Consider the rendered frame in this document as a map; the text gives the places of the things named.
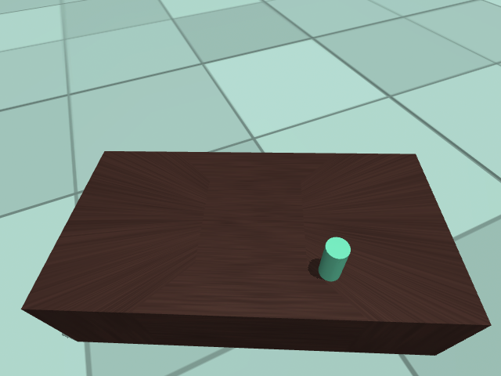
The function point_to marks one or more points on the can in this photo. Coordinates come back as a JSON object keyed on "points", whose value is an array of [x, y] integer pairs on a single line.
{"points": [[334, 257]]}

